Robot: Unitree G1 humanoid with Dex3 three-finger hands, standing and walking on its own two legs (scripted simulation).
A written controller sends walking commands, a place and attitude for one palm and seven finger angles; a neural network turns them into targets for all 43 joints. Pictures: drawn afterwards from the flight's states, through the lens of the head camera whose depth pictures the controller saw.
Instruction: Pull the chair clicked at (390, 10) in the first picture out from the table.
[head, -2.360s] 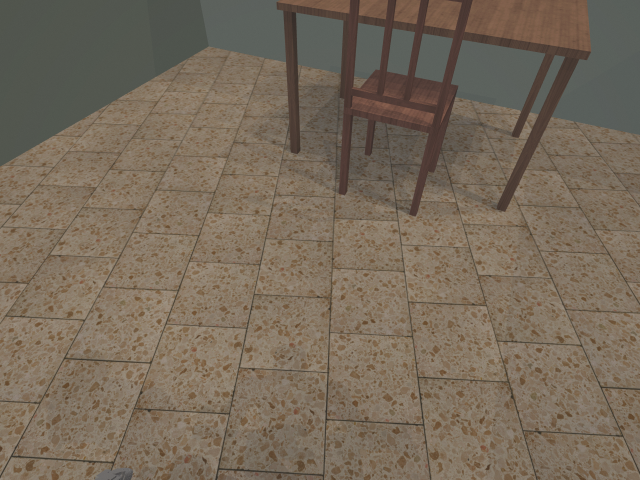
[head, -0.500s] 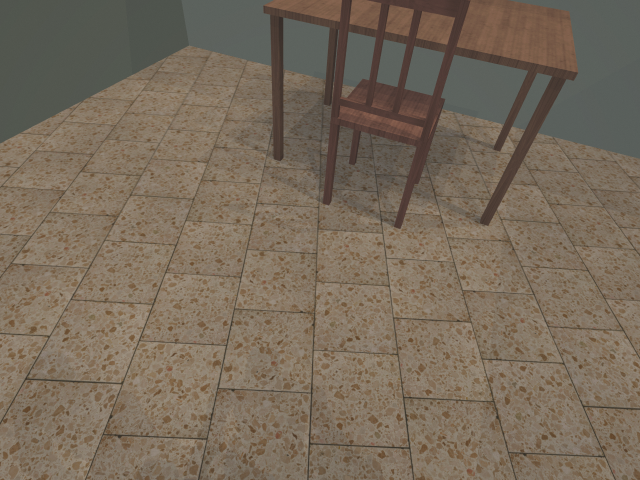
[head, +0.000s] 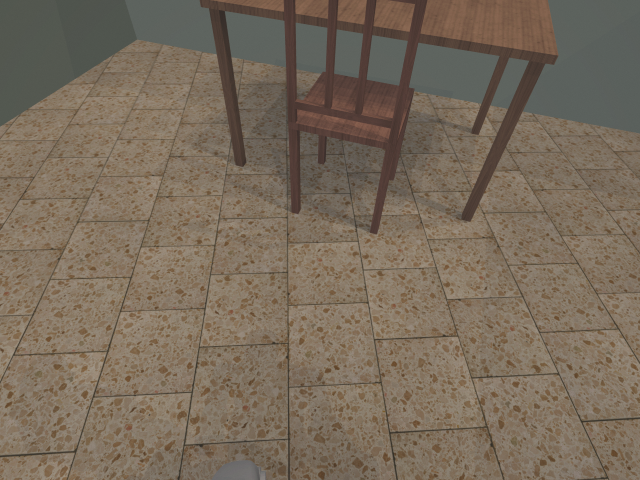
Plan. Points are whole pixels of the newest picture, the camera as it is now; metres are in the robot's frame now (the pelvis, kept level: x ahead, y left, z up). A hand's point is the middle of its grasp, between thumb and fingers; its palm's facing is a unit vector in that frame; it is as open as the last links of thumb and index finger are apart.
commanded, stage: walk to a spot facing it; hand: left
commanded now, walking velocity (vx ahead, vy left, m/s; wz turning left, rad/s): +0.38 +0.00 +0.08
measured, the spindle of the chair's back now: (330, 55) +1.25 -0.01 -0.05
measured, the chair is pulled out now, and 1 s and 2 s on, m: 0.00 0.00 0.00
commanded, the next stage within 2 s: turn to face it in 0.78 s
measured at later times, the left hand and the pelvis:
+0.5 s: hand (183, 405) +0.26 +0.22 -0.16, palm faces +0.02 -0.99 -0.15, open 7.4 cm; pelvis +0.22 +0.04 +0.01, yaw -2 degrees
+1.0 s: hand (247, 292) +0.47 +0.15 -0.16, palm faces +0.02 -0.98 -0.19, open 7.3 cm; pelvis +0.44 -0.03 +0.01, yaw -1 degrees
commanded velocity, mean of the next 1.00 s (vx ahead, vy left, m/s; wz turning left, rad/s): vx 0.29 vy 0.00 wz -0.03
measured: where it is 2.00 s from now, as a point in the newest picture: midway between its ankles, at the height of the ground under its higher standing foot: (330, 371)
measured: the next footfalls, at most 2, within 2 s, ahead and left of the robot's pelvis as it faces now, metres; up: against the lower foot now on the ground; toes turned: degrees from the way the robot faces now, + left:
left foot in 0.20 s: +0.21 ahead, +0.14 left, +0.00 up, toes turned +11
right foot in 0.68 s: +0.45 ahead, -0.13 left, +0.00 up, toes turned -14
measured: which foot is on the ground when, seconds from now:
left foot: up 0.00-0.18, down 0.20-0.68, up 0.70-1.00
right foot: down 0.00-0.22, up 0.24-0.66, down 0.68-1.00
